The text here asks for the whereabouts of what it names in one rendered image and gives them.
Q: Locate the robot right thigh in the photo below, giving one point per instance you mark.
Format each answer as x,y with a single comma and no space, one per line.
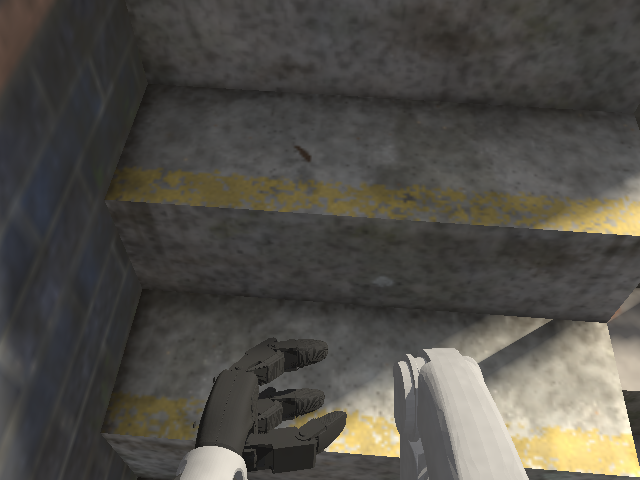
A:
443,399

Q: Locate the left robot forearm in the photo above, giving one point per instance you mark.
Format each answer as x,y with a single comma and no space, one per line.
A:
211,463

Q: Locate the left robot hand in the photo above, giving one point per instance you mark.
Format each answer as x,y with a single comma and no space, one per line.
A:
237,418

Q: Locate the robot right shin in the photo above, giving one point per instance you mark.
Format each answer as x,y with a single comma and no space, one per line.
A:
412,459

